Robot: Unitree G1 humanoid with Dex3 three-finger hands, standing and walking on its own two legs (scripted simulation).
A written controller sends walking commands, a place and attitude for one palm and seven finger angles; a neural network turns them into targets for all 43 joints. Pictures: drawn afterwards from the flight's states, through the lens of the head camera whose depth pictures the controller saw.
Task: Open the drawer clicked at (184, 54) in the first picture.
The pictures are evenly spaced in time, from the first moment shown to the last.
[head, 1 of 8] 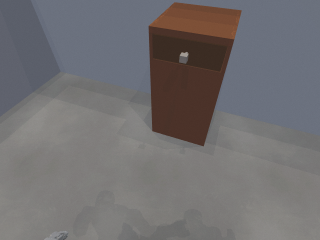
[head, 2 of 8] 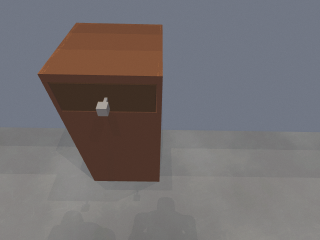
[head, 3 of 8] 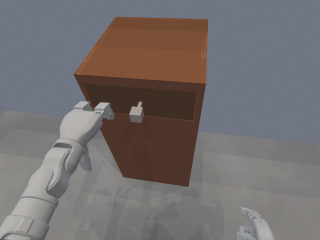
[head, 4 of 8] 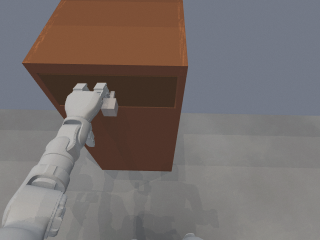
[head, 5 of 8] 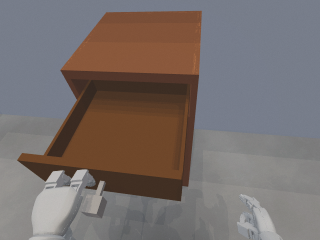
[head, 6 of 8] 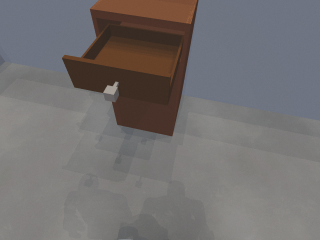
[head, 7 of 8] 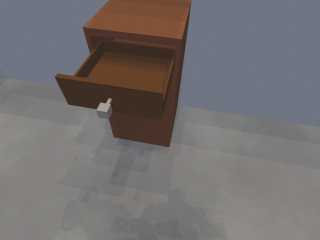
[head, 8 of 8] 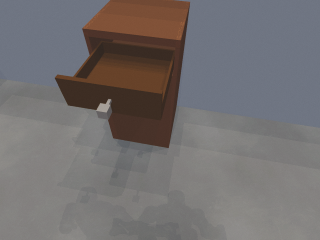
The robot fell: no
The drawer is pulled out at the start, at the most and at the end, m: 0.00 0.30 0.30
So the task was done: yes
